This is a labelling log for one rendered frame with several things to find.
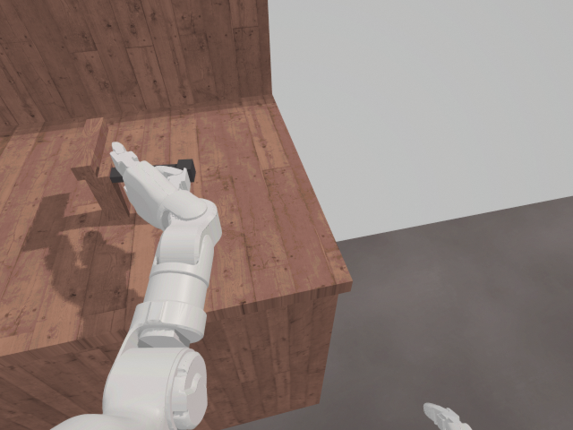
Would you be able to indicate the robot left upper arm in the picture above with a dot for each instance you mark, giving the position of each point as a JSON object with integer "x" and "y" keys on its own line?
{"x": 150, "y": 389}

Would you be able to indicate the left robot forearm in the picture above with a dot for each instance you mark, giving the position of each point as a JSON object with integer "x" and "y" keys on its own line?
{"x": 171, "y": 315}

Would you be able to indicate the tap lever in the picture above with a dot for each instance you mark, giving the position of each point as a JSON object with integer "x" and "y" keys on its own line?
{"x": 116, "y": 177}

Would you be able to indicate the left robot hand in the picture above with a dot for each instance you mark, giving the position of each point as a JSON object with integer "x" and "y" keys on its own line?
{"x": 147, "y": 186}

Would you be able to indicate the counter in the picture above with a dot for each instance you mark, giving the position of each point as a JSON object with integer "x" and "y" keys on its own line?
{"x": 170, "y": 80}

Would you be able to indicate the right robot hand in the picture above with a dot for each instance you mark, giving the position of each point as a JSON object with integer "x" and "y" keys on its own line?
{"x": 445, "y": 419}

